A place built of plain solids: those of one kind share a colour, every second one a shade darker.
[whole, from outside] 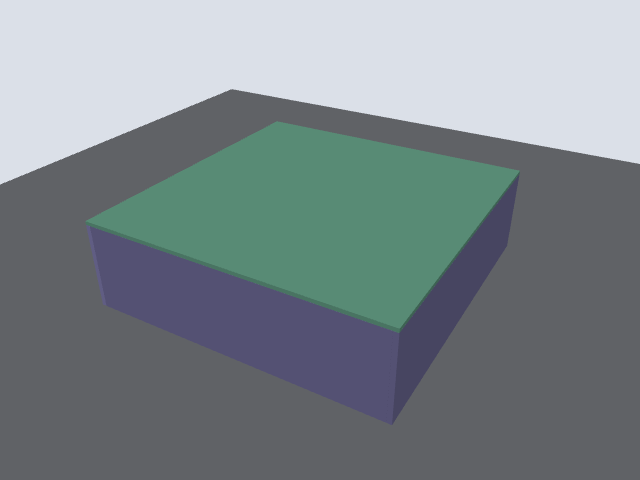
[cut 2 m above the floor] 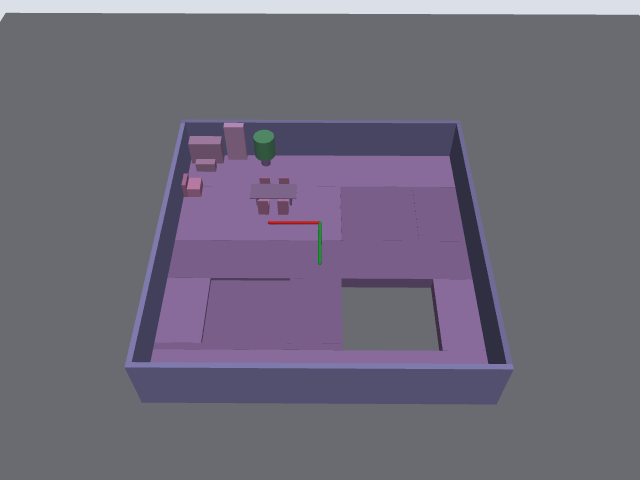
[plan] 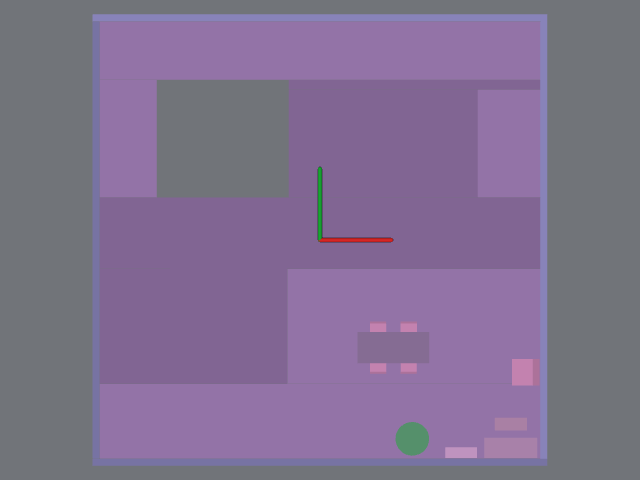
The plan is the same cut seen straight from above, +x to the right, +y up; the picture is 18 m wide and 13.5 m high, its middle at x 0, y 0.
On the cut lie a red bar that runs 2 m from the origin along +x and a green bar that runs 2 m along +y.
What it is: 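A home; one open living floor with 3 sunken areas, their rims bare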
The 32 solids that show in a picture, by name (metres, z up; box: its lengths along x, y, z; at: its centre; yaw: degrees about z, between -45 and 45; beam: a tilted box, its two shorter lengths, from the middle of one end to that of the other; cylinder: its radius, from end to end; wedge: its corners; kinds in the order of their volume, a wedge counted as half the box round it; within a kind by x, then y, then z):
{
 "floor_1": {"box": [1.61, 3.3, 0.66], "at": [-5.39, 2.85, 0.28]},
 "floor_2": {"box": [1.98, 3.24, 0.66], "at": [-5.21, -2.43, 0.28]},
 "floor_3": {"box": [3.3, 3.24, 0.66], "at": [-2.57, -2.43, 0.28]},
 "floor_4": {"box": [12.39, 2.1, 0.66], "at": [0.0, -5.1, 0.28]},
 "floor_5": {"box": [12.39, 2.01, 0.66], "at": [0.0, 0.2, 0.28]},
 "floor_6": {"box": [12.39, 1.65, 0.66], "at": [0.0, 5.33, 0.28]},
 "floor_7": {"box": [2.09, 3.03, 0.66], "at": [0.17, 2.71, 0.28]},
 "floor_8": {"box": [7.11, 3.24, 0.66], "at": [2.64, -2.43, 0.28]},
 "floor_9": {"box": [7.08, 0.28, 0.66], "at": [2.66, 4.37, 0.28]},
 "floor_10": {"box": [3.22, 3.03, 0.51], "at": [2.83, 2.71, 0.2]},
 "floor_11": {"box": [1.76, 3.03, 0.66], "at": [5.32, 2.71, 0.28]},
 "wall_1": {"box": [0.2, 12.3, 3.68], "at": [-6.3, 0.0, 1.79]},
 "wall_2": {"box": [12.79, 0.2, 3.68], "at": [0.0, -6.25, 1.79]},
 "wall_3": {"box": [12.79, 0.2, 3.68], "at": [0.0, 6.25, 1.79]},
 "wall_4": {"box": [0.2, 12.3, 3.68], "at": [6.3, 0.0, 1.79]},
 "roof_1": {"box": [12.79, 12.7, 0.16], "at": [0.0, 0.0, 3.71]},
 "case_1": {"box": [0.9, 0.31, 2.05], "at": [3.97, -5.98, 1.64]},
 "case_2": {"box": [1.49, 0.57, 1.21], "at": [5.37, -5.84, 1.22]},
 "chair_1": {"box": [0.46, 0.06, 0.86], "at": [1.63, -3.74, 1.04]},
 "chair_2": {"box": [0.46, 0.44, 0.46], "at": [1.63, -3.49, 0.84]},
 "chair_3": {"box": [0.46, 0.44, 0.46], "at": [1.63, -2.57, 0.84]},
 "chair_4": {"box": [0.46, 0.06, 0.86], "at": [1.63, -2.32, 1.04]},
 "chair_5": {"box": [0.46, 0.06, 0.86], "at": [2.5, -3.74, 1.04]},
 "chair_6": {"box": [0.46, 0.44, 0.46], "at": [2.5, -3.49, 0.84]},
 "chair_7": {"box": [0.46, 0.44, 0.46], "at": [2.5, -2.57, 0.84]},
 "chair_8": {"box": [0.46, 0.06, 0.86], "at": [2.5, -2.32, 1.04]},
 "chair_9": {"box": [0.58, 0.75, 0.5], "at": [5.69, -3.72, 0.86]},
 "chair_10": {"box": [0.19, 0.75, 0.76], "at": [6.08, -3.72, 0.99]},
 "bush_1": {"cylinder": 0.47, "from": [2.6, -5.59, 1.18], "to": [2.6, -5.59, 2.27]},
 "bench_1": {"box": [0.91, 0.36, 0.48], "at": [5.37, -5.18, 0.85]},
 "pot_1": {"cylinder": 0.22, "from": [2.6, -5.59, 0.61], "to": [2.6, -5.59, 1.18]},
 "table_1": {"box": [2.03, 0.88, 0.046], "at": [2.06, -3.03, 1.33]}
}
